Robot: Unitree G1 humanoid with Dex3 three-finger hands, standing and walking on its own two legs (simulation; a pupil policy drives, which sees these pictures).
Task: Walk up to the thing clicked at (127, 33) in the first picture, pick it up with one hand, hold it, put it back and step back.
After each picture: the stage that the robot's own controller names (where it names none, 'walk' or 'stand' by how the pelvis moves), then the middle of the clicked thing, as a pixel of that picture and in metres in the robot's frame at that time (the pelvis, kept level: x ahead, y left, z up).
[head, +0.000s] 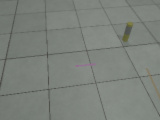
stand; (127, 32) +1.53 -0.52 -0.65
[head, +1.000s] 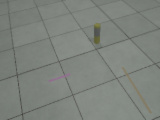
walk; (97, 33) +1.47 -0.05 -0.62
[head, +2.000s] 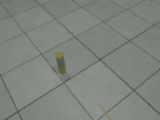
walk; (61, 63) +0.93 +0.25 -0.64
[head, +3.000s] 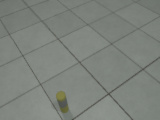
walk; (62, 102) +0.56 +0.21 -0.64
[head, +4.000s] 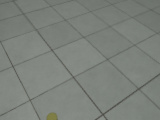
stand; out of the picture +0.43 +0.20 -0.64
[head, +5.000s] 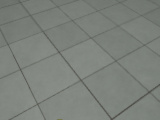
stand; out of the picture +0.38 +0.17 -0.64
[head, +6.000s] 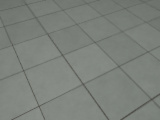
stand; out of the picture +0.38 +0.16 -0.65
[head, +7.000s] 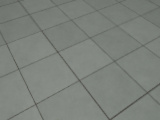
stand; out of the picture +0.37 +0.18 -0.65
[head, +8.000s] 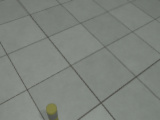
stand; (52, 114) +0.42 +0.17 -0.64
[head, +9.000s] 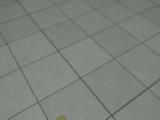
stand; out of the picture +0.40 +0.16 -0.65
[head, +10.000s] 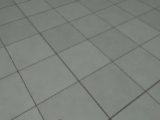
stand; out of the picture +0.39 +0.16 -0.66
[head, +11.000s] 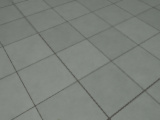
stand; out of the picture +0.38 +0.17 -0.66
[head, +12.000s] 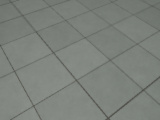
stand; out of the picture +0.37 +0.17 -0.66
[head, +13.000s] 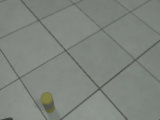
go down; (48, 103) +0.41 +0.18 -0.56
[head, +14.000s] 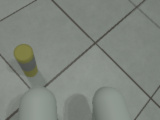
go down; (27, 63) +0.45 +0.22 -0.27
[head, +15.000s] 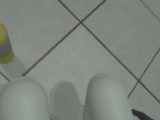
close in; (0, 46) +0.45 +0.25 -0.20
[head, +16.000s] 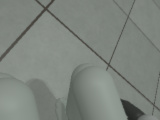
close; out of the picture +0.43 +0.28 -0.16
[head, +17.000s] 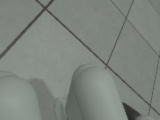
lift; out of the picture +0.42 +0.28 -0.16
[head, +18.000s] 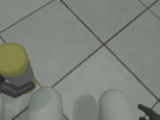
lift; (20, 74) +0.33 +0.21 -0.02
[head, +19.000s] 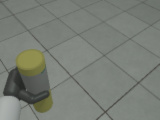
hold; (38, 85) +0.32 +0.15 +0.07
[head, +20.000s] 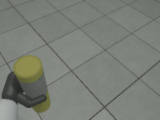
hold; (35, 88) +0.31 +0.17 +0.03
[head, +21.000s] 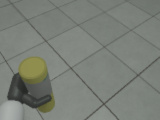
crouch; (40, 89) +0.32 +0.15 +0.02
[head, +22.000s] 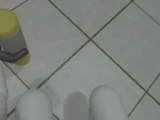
crouch; (13, 43) +0.45 +0.20 -0.06
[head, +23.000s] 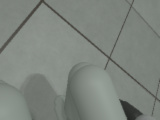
lower; out of the picture +0.44 +0.29 -0.17
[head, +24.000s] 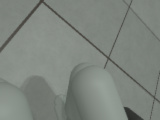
lower; out of the picture +0.44 +0.29 -0.16
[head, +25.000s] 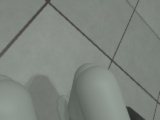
lower; out of the picture +0.43 +0.29 -0.17
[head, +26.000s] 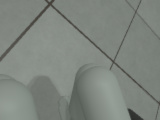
lower; out of the picture +0.43 +0.28 -0.16
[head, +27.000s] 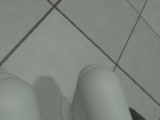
loosen; out of the picture +0.41 +0.25 -0.16
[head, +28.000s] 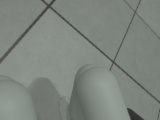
withdraw; out of the picture +0.41 +0.27 -0.17
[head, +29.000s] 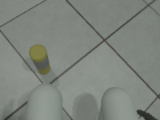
walk; (41, 61) +0.45 +0.21 -0.30
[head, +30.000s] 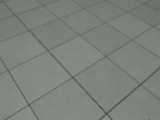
stand; out of the picture +0.37 +0.16 -0.59
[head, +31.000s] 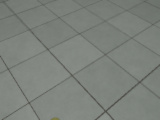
stand; out of the picture +0.39 +0.17 -0.60
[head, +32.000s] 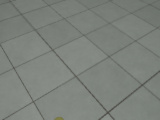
stand; out of the picture +0.39 +0.16 -0.63
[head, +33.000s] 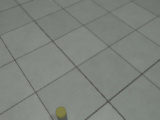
walk; (62, 117) +0.42 +0.15 -0.65
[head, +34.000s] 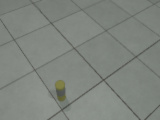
walk; (60, 91) +0.56 +0.16 -0.64
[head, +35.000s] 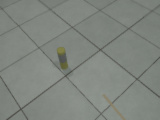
walk; (62, 58) +0.87 +0.23 -0.62
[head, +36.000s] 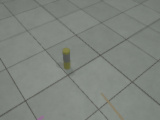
stand; (66, 59) +1.05 +0.18 -0.64
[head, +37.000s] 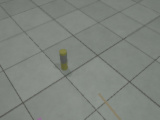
stand; (63, 60) +1.04 +0.19 -0.66
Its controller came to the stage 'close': yes
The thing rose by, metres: 0.68
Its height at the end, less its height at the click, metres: +0.00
